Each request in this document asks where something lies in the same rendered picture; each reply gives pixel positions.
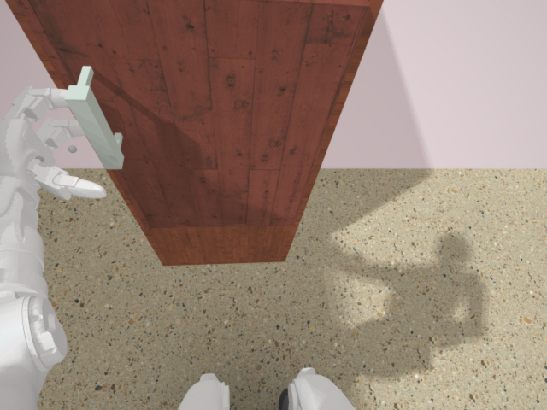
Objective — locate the left robot hand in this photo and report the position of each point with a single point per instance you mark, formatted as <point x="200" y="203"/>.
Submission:
<point x="20" y="145"/>

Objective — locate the cupboard door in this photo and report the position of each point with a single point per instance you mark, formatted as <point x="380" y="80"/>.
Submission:
<point x="223" y="105"/>

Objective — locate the robot left forearm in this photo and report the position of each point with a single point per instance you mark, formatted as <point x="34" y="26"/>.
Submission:
<point x="21" y="246"/>

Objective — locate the handle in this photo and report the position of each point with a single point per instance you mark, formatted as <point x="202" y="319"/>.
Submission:
<point x="87" y="112"/>

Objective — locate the left robot shin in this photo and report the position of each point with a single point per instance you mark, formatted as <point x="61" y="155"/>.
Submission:
<point x="208" y="376"/>

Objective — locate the robot left thigh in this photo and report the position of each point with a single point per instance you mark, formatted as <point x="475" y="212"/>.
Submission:
<point x="207" y="395"/>

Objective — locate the robot left upper arm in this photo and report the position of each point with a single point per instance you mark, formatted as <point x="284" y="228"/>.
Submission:
<point x="31" y="341"/>

